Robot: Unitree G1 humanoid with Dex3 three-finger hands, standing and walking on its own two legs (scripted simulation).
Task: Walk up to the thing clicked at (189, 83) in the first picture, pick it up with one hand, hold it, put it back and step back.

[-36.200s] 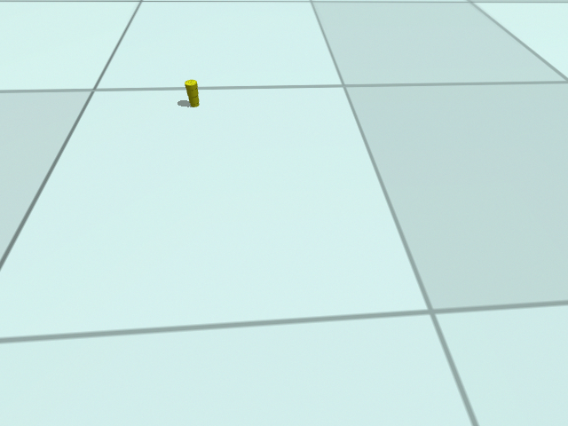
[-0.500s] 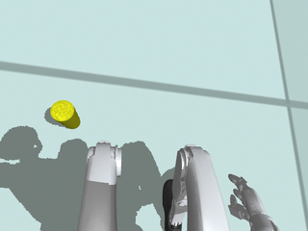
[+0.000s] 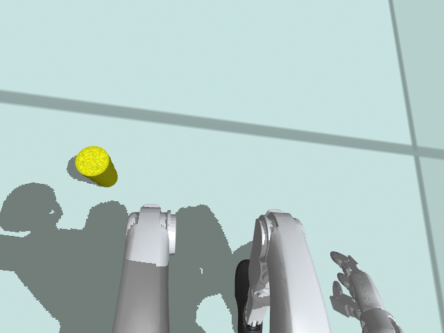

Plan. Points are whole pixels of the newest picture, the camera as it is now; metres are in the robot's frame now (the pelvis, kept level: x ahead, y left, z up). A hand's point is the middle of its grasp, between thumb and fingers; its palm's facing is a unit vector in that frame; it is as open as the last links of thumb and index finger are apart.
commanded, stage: go down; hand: left
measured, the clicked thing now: (100, 170) +0.44 +0.30 -0.32
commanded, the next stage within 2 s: none
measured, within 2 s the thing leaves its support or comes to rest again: neither
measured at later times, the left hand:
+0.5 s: hand out of the picture +0.31 +0.44 +0.03, palm faces +0.33 -0.94 -0.08, open 15.6 cm
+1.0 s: hand out of the picture +0.31 +0.44 +0.03, palm faces +0.33 -0.94 -0.09, open 15.3 cm
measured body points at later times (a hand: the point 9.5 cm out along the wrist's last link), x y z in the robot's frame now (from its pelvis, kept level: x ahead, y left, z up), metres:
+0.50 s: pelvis +0.00 +0.00 +0.00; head +0.20 +0.06 +0.40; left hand +0.29 +0.49 +0.03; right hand +0.19 -0.27 -0.10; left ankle +0.09 +0.13 -0.37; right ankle +0.10 -0.13 -0.37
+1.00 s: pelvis +0.00 +0.00 +0.01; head +0.19 +0.07 +0.41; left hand +0.29 +0.49 +0.03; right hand +0.19 -0.27 -0.10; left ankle +0.09 +0.13 -0.37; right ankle +0.10 -0.13 -0.37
